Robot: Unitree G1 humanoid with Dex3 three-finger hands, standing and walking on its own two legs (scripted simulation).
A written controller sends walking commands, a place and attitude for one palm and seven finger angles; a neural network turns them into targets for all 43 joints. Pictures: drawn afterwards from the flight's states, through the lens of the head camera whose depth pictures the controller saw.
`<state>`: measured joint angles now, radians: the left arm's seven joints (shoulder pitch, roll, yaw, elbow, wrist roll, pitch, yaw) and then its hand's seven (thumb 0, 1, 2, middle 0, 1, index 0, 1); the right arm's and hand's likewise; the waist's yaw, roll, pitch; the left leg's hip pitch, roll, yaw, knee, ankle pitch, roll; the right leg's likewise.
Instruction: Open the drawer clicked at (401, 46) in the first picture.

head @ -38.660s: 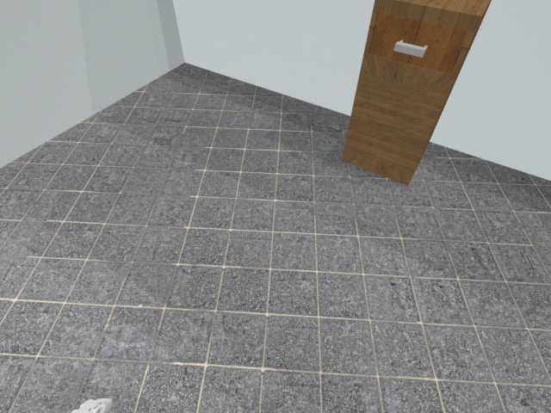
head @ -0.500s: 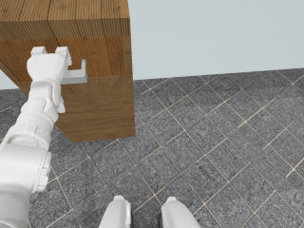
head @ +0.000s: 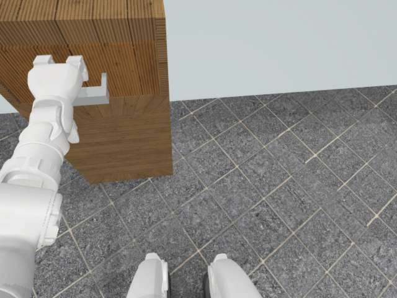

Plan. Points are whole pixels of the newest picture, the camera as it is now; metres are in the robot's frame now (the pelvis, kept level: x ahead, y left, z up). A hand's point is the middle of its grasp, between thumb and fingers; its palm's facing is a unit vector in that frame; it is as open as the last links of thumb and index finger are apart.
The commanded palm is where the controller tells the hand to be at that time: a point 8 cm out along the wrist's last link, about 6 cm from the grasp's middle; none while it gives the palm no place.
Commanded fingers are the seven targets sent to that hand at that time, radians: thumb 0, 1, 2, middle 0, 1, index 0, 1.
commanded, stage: lift the hand off the handle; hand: left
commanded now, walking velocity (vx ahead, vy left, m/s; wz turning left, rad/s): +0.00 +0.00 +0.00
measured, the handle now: (81, 87) +0.56 +0.22 +0.01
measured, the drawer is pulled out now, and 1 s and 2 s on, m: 0.00 0.00 0.00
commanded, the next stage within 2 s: none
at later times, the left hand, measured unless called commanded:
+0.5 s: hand (66, 98) +0.52 +0.24 +0.03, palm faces -0.11 -0.04 -0.99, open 13.4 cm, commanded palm +0.52 +0.22 +0.10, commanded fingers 0.00 -0.50 0.30 -0.30 -1.20 -0.30 -1.20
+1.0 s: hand (63, 85) +0.52 +0.23 +0.07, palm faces -0.08 -0.05 -1.00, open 13.3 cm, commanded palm +0.52 +0.23 +0.14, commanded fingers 0.00 -0.50 0.30 -0.30 -1.20 -0.30 -1.20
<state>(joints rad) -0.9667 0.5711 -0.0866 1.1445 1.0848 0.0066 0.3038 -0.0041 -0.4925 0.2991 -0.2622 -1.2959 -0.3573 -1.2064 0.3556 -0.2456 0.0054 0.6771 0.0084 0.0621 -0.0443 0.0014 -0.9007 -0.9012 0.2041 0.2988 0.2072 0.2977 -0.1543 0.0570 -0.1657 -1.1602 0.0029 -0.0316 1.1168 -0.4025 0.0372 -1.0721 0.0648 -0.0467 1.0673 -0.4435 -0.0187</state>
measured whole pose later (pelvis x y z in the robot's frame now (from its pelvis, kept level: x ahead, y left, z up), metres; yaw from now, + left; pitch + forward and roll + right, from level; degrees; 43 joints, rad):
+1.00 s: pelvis +0.06 +0.00 +0.05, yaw +0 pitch +20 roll -2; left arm -0.74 0.46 -0.05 0.98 1.06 -0.01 0.30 0.00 -0.49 0.30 -0.35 -1.20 -0.42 -1.22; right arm 0.34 -0.24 -0.05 0.71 0.00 0.10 -0.04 0.00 -0.90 -0.90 0.20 0.30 0.21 0.30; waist -0.09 0.06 -0.15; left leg -0.79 -0.01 -0.01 0.84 -0.38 0.04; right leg -0.71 0.05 -0.01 0.78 -0.41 -0.02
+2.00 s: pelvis +0.06 -0.01 +0.07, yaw +1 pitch +14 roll -1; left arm -0.80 0.49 -0.07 0.95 1.03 -0.01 0.16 0.00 -0.49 0.30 -0.39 -1.22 -0.42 -1.23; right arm 0.33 -0.26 -0.04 0.70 0.04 0.10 -0.06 0.00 -0.90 -0.90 0.20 0.30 0.21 0.30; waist -0.08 0.06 -0.12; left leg -0.62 -0.01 0.00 0.69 -0.32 0.03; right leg -0.55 0.05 0.00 0.66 -0.36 -0.03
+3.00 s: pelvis +0.07 -0.02 +0.10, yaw +2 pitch -2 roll +0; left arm 0.00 0.30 0.15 -0.04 -0.02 -0.03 0.08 -0.01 -0.36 0.36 -0.30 -1.11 -0.31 -1.11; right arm 0.13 -0.20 0.08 0.58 0.02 -0.02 -0.09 0.01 -0.90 -0.90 0.20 0.30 0.21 0.30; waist 0.05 0.05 0.02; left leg -0.15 -0.03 -0.02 0.41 -0.24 0.01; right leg -0.08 0.04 0.00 0.40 -0.29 -0.04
